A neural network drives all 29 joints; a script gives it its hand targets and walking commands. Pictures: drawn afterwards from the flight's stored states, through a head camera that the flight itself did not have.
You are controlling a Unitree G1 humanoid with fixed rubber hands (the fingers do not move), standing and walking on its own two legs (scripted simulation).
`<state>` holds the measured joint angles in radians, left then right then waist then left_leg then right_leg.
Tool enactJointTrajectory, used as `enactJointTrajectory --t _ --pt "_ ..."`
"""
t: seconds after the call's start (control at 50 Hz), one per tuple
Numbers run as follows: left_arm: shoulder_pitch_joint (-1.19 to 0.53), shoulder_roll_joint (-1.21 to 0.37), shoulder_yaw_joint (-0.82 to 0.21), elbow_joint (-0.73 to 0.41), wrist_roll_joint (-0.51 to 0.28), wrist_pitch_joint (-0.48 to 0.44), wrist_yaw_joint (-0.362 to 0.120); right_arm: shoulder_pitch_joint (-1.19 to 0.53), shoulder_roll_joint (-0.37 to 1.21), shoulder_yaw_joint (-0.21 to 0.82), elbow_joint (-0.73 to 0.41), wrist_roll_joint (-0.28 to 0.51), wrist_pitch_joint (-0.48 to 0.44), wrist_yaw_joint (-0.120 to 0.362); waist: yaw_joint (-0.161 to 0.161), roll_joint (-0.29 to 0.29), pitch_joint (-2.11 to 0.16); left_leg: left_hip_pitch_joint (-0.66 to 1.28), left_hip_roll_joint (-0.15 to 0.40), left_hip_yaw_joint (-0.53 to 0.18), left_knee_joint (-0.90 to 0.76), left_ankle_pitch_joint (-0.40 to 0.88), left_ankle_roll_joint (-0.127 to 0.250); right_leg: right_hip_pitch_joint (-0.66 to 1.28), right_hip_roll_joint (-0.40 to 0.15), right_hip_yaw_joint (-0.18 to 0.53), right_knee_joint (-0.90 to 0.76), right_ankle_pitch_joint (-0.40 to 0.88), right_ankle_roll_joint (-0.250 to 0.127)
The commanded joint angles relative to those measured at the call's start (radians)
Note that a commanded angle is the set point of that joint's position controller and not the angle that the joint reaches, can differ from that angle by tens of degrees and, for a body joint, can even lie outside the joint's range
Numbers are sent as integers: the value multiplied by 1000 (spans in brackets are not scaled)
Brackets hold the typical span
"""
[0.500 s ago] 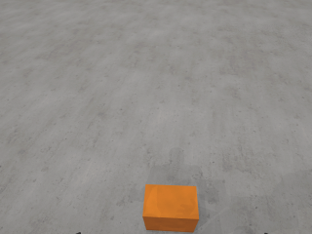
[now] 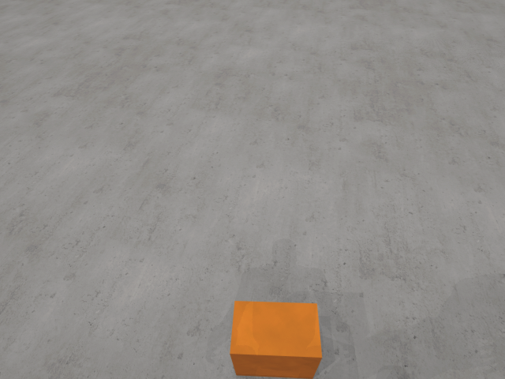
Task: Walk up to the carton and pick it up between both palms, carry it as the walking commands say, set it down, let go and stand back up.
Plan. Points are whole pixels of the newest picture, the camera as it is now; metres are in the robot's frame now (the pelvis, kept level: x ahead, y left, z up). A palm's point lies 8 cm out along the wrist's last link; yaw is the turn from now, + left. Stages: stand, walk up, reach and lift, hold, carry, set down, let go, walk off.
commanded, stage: stand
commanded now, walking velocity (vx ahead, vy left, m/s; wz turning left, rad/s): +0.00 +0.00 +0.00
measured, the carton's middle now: (274, 341) +0.39 -0.01 -0.64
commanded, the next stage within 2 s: none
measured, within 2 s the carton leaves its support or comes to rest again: neither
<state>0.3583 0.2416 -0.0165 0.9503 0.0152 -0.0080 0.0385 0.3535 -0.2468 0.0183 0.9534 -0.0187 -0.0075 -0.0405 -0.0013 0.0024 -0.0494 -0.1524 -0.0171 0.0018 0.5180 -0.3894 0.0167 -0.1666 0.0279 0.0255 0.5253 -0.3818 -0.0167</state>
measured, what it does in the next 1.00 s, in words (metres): stands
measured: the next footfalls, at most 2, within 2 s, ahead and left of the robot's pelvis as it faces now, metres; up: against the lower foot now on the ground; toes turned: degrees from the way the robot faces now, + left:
none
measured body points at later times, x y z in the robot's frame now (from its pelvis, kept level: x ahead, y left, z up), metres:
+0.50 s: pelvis -0.02 +0.00 +0.01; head -0.03 +0.00 +0.46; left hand -0.06 +0.23 -0.15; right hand -0.07 -0.23 -0.15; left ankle -0.07 +0.11 -0.73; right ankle -0.07 -0.11 -0.73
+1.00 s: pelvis -0.04 +0.00 +0.01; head -0.04 +0.01 +0.46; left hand -0.09 +0.22 -0.15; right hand -0.10 -0.21 -0.15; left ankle -0.07 +0.11 -0.73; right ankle -0.07 -0.11 -0.73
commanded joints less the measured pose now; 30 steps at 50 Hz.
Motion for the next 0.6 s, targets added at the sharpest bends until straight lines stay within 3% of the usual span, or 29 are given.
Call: enactJointTrajectory --t 0.0,0.28,0.58 --pt "61 99 14 7 0 -3 5 64 -100 -15 11 1 -2 -5 -1 -1 75 -3 105 -78 -60 444 13 -15 -105 79 -59 445 -12" --pt "82 47 -15 131 -4 7 12 93 -46 11 138 3 6 -10 0 -2 126 1 104 -81 -104 373 17 -14 -104 83 -103 376 -16" --pt "95 1 -29 199 -5 8 15 108 0 21 202 3 6 -12 1 -3 151 -15 102 -82 -125 309 18 -35 -102 89 -123 316 -17"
